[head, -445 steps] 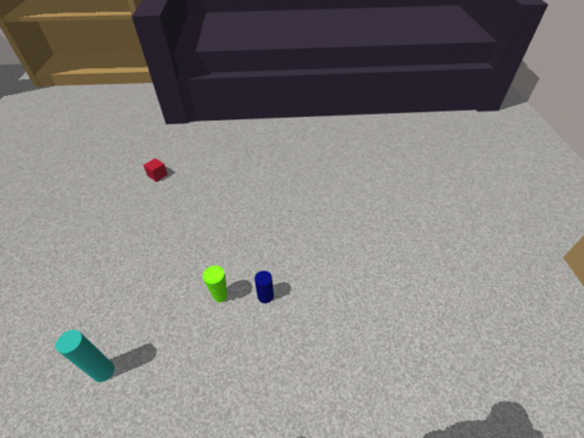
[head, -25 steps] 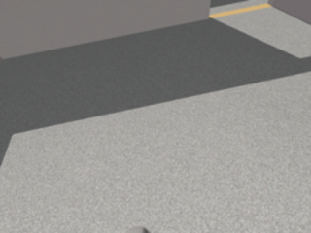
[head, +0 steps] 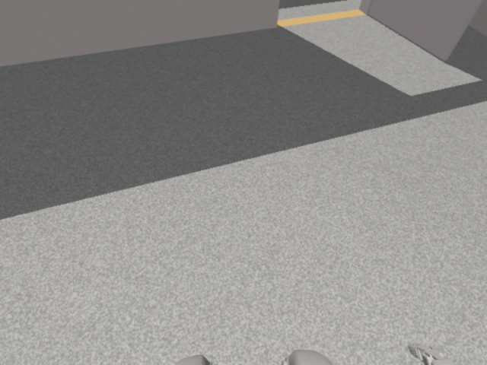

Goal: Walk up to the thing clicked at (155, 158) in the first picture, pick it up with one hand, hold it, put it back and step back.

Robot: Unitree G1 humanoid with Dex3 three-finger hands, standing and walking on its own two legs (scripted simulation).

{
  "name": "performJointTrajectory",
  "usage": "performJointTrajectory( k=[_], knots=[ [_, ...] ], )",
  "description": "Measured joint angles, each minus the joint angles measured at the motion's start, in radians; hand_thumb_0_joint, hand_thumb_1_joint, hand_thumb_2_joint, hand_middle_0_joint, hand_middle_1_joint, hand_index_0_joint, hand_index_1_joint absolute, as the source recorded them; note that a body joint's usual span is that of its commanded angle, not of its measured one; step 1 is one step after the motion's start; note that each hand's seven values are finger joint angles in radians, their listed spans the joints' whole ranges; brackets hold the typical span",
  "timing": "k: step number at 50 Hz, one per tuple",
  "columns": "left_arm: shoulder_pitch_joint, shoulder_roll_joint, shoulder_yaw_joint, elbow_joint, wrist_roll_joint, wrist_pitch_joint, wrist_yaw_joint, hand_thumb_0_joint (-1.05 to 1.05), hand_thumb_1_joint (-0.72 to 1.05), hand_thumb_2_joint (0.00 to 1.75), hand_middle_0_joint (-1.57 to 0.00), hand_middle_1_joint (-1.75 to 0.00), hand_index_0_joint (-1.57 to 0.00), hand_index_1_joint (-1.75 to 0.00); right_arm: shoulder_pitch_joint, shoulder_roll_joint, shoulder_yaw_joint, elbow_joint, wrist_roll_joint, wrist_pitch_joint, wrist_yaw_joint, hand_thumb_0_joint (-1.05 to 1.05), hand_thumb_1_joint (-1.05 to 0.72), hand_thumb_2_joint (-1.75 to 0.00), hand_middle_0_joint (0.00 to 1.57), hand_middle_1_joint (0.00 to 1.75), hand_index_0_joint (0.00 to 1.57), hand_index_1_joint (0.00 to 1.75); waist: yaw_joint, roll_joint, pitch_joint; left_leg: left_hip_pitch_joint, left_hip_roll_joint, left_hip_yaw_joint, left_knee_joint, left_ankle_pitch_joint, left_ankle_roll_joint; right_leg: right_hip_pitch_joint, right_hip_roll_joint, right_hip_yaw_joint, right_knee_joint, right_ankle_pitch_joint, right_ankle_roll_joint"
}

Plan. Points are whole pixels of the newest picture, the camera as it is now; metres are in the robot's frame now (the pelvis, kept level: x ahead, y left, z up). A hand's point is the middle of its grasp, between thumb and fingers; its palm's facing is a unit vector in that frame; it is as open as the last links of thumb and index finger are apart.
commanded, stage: walk up
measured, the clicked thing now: out of the picture +0.40 -1.42 -0.72
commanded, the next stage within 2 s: stand in 0.84 s
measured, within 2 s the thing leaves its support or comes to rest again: neither
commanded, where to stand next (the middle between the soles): +0.08 +0.00 m, yaw -1 degrees
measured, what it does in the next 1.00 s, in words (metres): steps on the spot: right foot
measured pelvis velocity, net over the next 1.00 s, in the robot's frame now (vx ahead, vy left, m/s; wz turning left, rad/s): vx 0.05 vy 0.00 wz -0.08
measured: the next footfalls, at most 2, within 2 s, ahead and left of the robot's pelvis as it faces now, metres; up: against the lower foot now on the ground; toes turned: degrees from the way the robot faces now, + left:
right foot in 0.10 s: +0.08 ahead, -0.13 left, +0.00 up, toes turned -3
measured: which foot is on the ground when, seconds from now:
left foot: down 0.00-1.00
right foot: up 0.00-0.08, down 0.10-1.00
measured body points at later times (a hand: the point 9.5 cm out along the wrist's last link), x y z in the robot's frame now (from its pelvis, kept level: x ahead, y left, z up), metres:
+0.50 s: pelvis +0.03 +0.00 +0.01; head +0.04 +0.00 +0.46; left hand +0.14 +0.30 -0.11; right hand +0.10 -0.30 -0.12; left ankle +0.07 +0.11 -0.72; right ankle +0.04 -0.12 -0.72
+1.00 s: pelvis +0.05 +0.00 +0.03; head +0.06 -0.01 +0.48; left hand +0.16 +0.28 -0.10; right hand +0.10 -0.31 -0.11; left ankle +0.07 +0.11 -0.72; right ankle +0.04 -0.12 -0.72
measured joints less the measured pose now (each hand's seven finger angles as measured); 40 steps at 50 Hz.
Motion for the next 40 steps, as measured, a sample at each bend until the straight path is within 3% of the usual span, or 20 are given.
performJointTrajectory(
  k=[3,6,11,20,40],
  knots=[
    [-0.010,-0.016,0.005,0.021,0.007,0.005,-0.005,0.01,0.90,0.90,-0.21,-0.30,-0.20,-0.30,0.004,-0.012,0.004,0.011,-0.001,0.006,-0.004,0.01,-0.90,-0.90,0.20,0.30,0.21,0.30,-0.004,0.011,-0.008,-0.002,0.004,0.017,0.027,-0.024,0.001,0.043,0.002,-0.024,-0.134,0.045,0.001],
    [-0.026,-0.034,0.013,0.051,0.019,0.009,-0.004,0.01,0.90,0.90,-0.21,-0.30,-0.20,-0.30,0.002,-0.023,0.006,0.038,0.008,0.017,-0.012,0.01,-0.90,-0.90,0.20,0.30,0.21,0.30,0.000,0.039,-0.010,-0.011,0.023,0.021,0.083,-0.063,-0.007,0.098,0.022,-0.034,-0.246,0.160,0.005],
    [-0.050,-0.052,-0.005,0.098,0.018,0.025,-0.019,0.01,0.90,0.90,-0.21,-0.30,-0.20,-0.30,-0.004,-0.003,0.014,0.109,0.019,0.019,-0.018,0.01,-0.90,-0.90,0.20,0.30,0.21,0.30,0.002,0.032,-0.035,0.034,-0.013,0.035,0.020,-0.041,-0.006,0.103,0.002,-0.005,-0.240,0.146,0.021],
    [-0.129,-0.071,-0.021,0.168,-0.002,0.025,-0.024,0.01,0.90,0.90,-0.21,-0.30,-0.20,-0.30,-0.040,0.024,0.040,0.227,0.016,-0.001,-0.018,0.01,-0.90,-0.90,0.20,0.30,0.21,0.30,0.002,0.022,-0.054,0.121,-0.017,0.058,-0.108,-0.006,-0.013,0.177,0.007,0.014,-0.360,0.193,0.026],
    [-0.222,-0.098,-0.025,0.278,0.006,0.033,-0.022,0.01,0.90,0.90,-0.21,-0.30,-0.20,-0.30,-0.134,0.005,0.015,0.331,0.013,0.001,-0.025,0.01,-0.90,-0.90,0.20,0.30,0.20,0.30,-0.009,0.019,-0.072,0.233,-0.015,0.078,-0.301,0.073,-0.031,0.280,0.021,0.028,-0.550,0.276,0.019]
  ],
)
